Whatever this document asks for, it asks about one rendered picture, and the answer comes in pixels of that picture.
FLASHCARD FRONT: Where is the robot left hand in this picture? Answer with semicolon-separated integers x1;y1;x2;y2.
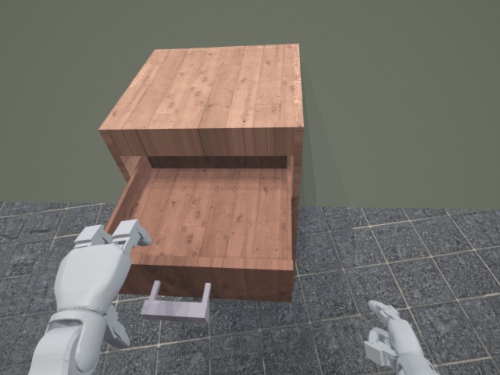
54;219;152;348

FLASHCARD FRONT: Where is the handle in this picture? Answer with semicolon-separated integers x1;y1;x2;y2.
141;280;212;323

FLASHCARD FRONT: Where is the drawer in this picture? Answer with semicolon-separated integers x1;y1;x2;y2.
105;156;293;302

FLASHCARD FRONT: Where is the robot right hand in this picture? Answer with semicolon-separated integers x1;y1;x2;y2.
364;300;424;371

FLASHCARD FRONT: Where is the left robot forearm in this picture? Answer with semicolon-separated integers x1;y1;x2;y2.
28;309;108;375

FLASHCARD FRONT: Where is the cabinet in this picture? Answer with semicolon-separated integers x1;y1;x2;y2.
98;44;304;291

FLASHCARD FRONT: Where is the right robot forearm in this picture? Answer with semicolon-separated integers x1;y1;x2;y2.
396;354;440;375

